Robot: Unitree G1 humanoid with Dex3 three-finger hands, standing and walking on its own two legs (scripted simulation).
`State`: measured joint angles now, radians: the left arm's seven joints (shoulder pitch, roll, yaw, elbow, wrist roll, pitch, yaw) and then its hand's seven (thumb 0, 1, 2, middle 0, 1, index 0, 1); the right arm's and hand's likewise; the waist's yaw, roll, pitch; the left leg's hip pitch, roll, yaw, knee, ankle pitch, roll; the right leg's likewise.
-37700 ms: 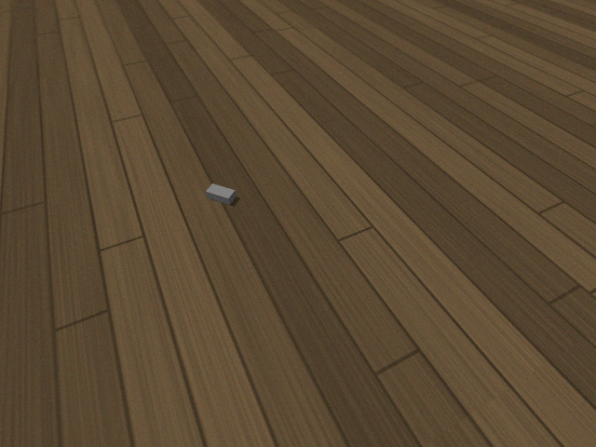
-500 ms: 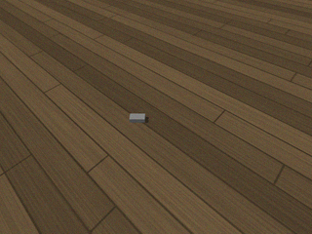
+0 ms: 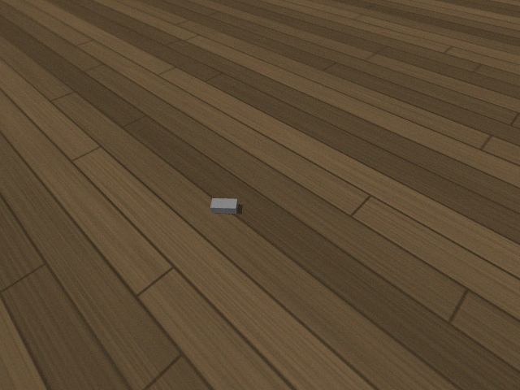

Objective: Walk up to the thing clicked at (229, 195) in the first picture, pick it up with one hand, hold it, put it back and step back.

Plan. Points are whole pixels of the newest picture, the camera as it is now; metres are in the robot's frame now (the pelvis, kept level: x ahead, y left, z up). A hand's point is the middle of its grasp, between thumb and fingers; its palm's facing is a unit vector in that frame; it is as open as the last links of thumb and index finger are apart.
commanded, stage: step back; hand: left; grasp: from above
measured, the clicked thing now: (224, 205) +1.09 +0.26 -0.74
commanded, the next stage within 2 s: stand in 0.40 s
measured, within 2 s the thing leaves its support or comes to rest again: neither
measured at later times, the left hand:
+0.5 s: hand out of the picture +0.13 +0.28 -0.15, palm faces +0.00 -0.94 -0.34, open 7.4 cm
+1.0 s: hand out of the picture +0.12 +0.28 -0.14, palm faces -0.04 -0.94 -0.33, open 7.4 cm
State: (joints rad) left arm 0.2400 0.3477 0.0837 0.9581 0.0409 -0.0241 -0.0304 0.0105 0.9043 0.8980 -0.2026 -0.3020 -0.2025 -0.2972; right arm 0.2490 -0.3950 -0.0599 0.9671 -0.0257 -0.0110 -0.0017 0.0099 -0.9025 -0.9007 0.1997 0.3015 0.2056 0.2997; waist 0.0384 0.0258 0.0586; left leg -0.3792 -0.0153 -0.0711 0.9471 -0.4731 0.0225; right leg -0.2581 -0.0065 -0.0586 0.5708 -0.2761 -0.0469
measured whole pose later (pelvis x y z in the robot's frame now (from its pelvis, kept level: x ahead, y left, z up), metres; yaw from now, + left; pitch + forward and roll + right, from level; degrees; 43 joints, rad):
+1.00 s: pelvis +0.05 +0.03 +0.02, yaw +0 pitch -2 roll +0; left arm 0.11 0.36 0.00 1.14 0.01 -0.01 -0.01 0.01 0.91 0.90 -0.20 -0.30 -0.20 -0.30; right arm 0.10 -0.34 -0.01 1.16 -0.01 -0.02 0.01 0.01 -0.90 -0.90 0.20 0.30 0.21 0.30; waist 0.00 -0.01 0.06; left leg -0.18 0.02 0.04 0.34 -0.11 0.00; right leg -0.07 -0.03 -0.01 0.33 -0.22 0.03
